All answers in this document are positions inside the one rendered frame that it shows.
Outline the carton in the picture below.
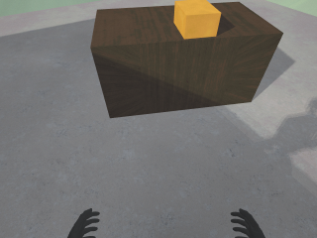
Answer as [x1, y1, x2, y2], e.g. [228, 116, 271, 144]
[173, 0, 222, 40]

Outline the robot right hand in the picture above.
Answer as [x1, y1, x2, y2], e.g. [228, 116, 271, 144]
[231, 208, 265, 238]

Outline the robot left hand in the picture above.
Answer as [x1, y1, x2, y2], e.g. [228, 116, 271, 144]
[67, 208, 100, 238]

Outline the pedestal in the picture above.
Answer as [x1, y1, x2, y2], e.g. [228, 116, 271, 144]
[90, 1, 283, 118]

